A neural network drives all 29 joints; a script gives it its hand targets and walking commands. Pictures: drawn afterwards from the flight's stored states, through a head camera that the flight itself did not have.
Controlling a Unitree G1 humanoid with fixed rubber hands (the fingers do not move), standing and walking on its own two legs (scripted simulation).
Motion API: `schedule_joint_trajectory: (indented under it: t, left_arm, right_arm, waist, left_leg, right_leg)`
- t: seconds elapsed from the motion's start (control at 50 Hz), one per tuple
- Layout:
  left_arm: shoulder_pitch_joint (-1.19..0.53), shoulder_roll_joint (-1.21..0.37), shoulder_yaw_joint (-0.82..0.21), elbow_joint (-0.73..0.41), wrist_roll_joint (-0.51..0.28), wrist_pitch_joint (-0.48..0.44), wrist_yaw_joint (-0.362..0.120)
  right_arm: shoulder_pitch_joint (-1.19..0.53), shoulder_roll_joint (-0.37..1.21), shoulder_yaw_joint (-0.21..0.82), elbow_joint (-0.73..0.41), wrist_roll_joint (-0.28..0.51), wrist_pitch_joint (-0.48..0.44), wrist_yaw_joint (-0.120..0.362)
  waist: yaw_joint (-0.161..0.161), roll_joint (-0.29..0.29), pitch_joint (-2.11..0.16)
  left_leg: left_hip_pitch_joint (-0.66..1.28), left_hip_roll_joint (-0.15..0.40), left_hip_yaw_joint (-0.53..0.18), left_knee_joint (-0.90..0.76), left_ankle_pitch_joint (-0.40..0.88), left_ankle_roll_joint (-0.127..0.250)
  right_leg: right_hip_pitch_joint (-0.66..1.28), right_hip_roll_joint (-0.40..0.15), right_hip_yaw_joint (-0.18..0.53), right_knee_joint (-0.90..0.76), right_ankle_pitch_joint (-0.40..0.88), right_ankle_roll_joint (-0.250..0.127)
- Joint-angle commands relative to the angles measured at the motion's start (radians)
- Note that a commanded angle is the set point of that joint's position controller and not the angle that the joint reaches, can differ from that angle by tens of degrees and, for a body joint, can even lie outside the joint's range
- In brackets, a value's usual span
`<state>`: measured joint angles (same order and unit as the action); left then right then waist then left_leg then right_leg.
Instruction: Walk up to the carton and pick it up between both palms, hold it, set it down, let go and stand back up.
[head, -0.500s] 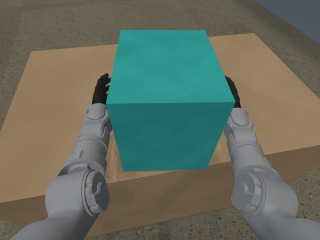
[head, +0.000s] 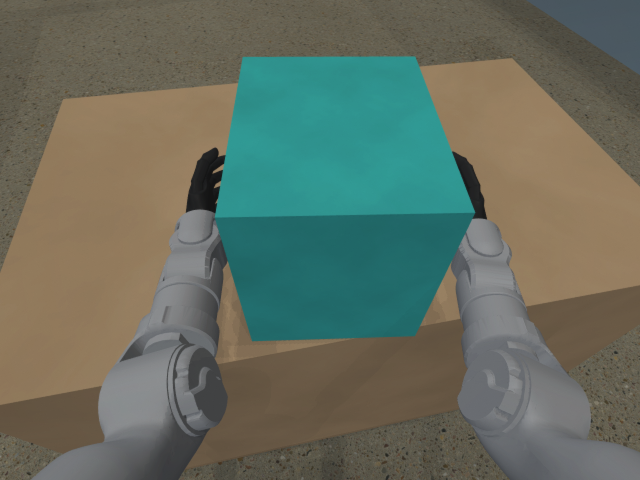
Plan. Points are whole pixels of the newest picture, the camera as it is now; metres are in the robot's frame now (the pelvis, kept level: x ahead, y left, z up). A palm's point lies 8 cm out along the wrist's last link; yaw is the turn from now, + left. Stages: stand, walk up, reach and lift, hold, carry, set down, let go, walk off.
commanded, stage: set down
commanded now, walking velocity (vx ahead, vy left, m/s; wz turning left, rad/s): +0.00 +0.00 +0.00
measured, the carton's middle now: (332, 201) +0.48 +0.01 +0.06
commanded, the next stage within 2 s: none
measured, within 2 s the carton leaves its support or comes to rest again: neither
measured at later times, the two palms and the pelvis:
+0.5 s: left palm (204, 212) +0.42 +0.18 +0.09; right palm (466, 216) +0.42 -0.16 +0.09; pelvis +0.00 +0.00 +0.00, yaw +0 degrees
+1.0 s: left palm (209, 211) +0.44 +0.18 +0.08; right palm (460, 221) +0.43 -0.16 +0.07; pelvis +0.00 +0.00 +0.00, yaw -2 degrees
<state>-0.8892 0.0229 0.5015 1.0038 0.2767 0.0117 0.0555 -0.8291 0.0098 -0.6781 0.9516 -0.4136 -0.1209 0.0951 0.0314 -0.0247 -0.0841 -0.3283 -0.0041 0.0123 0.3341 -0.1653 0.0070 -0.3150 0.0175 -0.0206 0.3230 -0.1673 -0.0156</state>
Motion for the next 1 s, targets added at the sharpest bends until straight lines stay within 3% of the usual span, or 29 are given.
schedule_joint_trajectory:
  t: [0.0, 0.62, 0.72, 0.78, 0.84, 0.9, 0.98]
  left_arm:
    - [-0.592, -0.425, -0.194, -0.060, 0.017, -0.006, -0.107]
    - [-0.467, -0.424, -0.121, -0.117, 0.097, 0.024, -0.129]
    - [-0.468, -0.370, -0.107, -0.122, 0.104, 0.021, -0.121]
    - [-0.464, -0.243, -0.082, -0.124, 0.101, 0.015, -0.091]
    - [-0.464, 0.005, -0.110, -0.152, 0.038, -0.008, -0.009]
    - [-0.555, 0.108, -0.270, -0.085, -0.140, -0.036, 0.075]
    - [-0.656, 0.213, -0.362, 0.083, -0.307, -0.095, 0.106]
  right_arm:
    - [-0.617, 0.388, 0.232, -0.024, -0.039, -0.021, 0.116]
    - [-0.487, 0.393, 0.175, -0.101, -0.095, 0.013, 0.115]
    - [-0.473, 0.334, 0.145, -0.106, -0.116, 0.021, 0.107]
    - [-0.442, 0.207, 0.120, -0.097, -0.109, 0.023, 0.078]
    - [-0.424, -0.059, 0.142, -0.071, 0.001, 0.004, 0.007]
    - [-0.554, -0.169, 0.286, 0.006, 0.205, -0.001, -0.057]
    - [-0.670, -0.279, 0.421, 0.076, 0.366, -0.006, -0.097]
  waist:
    - [-0.013, 0.019, -0.550]
    - [-0.020, 0.021, -0.426]
    - [-0.009, 0.025, -0.427]
    - [-0.006, 0.023, -0.433]
    - [0.008, 0.038, -0.485]
    - [0.007, 0.066, -0.611]
    - [0.024, 0.041, -0.795]
  left_leg:
    - [0.241, 0.021, 0.084, 0.007, 0.312, -0.050]
    - [0.303, 0.017, 0.081, 0.001, 0.337, -0.029]
    - [0.336, 0.020, 0.089, 0.014, 0.365, -0.036]
    - [0.339, 0.020, 0.097, 0.024, 0.392, -0.039]
    - [0.319, 0.018, 0.102, 0.043, 0.437, -0.036]
    - [0.214, 0.029, 0.079, 0.097, 0.448, -0.045]
    - [0.114, 0.036, 0.060, 0.163, 0.419, -0.067]
  right_leg:
    - [0.232, -0.019, -0.082, 0.023, 0.387, 0.080]
    - [0.159, -0.015, -0.093, -0.012, 0.294, 0.089]
    - [0.124, -0.011, -0.093, -0.019, 0.261, 0.090]
    - [0.102, -0.010, -0.084, -0.020, 0.249, 0.088]
    - [0.074, -0.001, -0.065, -0.014, 0.256, 0.080]
    - [0.017, 0.022, -0.037, 0.007, 0.309, 0.044]
    - [0.044, 0.016, -0.021, 0.073, 0.424, 0.031]
